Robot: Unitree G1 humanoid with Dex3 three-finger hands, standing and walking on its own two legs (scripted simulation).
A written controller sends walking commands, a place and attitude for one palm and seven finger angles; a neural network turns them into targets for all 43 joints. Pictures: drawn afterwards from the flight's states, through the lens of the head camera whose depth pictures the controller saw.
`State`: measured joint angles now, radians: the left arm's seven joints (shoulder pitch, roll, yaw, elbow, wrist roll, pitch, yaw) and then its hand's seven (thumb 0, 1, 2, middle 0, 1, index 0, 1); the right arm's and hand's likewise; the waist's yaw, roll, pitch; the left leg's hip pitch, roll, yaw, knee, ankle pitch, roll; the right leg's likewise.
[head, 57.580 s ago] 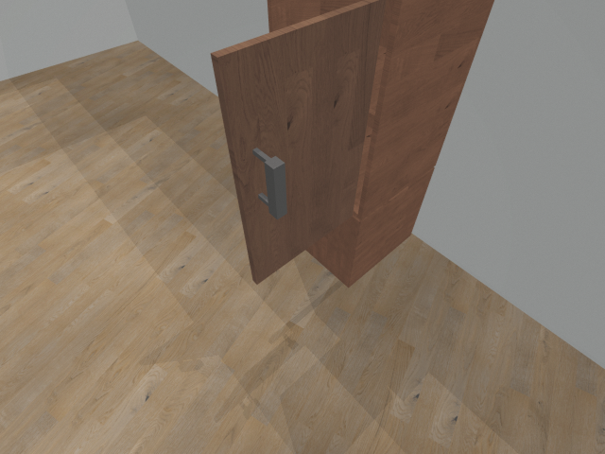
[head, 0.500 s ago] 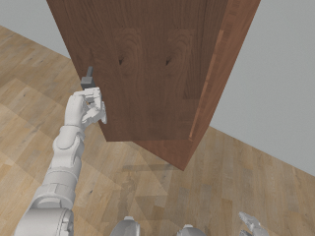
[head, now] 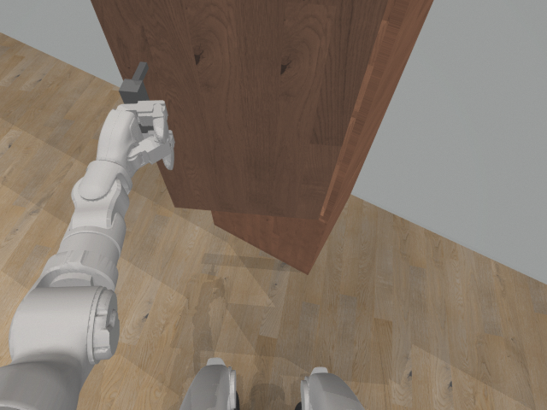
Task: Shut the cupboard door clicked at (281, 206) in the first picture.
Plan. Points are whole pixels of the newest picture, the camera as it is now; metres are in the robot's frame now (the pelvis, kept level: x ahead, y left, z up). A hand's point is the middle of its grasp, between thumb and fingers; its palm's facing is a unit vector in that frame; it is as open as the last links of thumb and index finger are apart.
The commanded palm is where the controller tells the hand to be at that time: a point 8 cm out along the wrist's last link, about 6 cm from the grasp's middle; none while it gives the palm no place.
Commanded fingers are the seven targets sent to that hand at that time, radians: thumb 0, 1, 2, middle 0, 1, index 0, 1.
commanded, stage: push the door shut along its arc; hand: left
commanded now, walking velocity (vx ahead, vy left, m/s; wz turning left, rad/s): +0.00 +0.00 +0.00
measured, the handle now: (148, 109) +0.55 +0.19 +0.09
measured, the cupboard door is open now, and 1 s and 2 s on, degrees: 25 13 4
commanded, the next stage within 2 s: pull the fist back off the door in 1.06 s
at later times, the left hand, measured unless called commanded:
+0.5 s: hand (203, 111) +0.54 +0.10 +0.10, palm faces -0.29 -0.96 -0.02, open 3.1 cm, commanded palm +0.54 +0.14 +0.09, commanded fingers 0.00 0.90 0.90 -1.30 -1.50 -1.30 -1.50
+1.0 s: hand (213, 95) +0.57 +0.09 +0.10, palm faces -0.37 -0.93 -0.02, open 3.0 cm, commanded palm +0.60 +0.10 +0.09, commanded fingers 0.00 0.90 0.90 -1.30 -1.50 -1.30 -1.50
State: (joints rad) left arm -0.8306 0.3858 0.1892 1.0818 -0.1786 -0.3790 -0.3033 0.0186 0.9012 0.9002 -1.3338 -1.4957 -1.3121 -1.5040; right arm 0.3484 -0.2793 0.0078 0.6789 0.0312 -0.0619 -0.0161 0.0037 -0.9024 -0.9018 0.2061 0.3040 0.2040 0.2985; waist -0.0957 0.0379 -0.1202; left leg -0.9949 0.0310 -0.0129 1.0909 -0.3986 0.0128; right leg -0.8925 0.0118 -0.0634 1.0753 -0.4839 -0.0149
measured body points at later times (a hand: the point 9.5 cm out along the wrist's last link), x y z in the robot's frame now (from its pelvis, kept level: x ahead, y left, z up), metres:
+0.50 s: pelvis +0.00 +0.00 -0.02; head +0.13 +0.01 +0.41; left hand +0.55 +0.15 +0.10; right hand +0.00 -0.27 -0.13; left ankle +0.07 +0.11 -0.66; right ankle +0.02 -0.12 -0.66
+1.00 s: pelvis +0.01 +0.00 -0.03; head +0.17 +0.01 +0.39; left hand +0.59 +0.14 +0.10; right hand -0.02 -0.27 -0.13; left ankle +0.07 +0.11 -0.66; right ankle +0.02 -0.12 -0.66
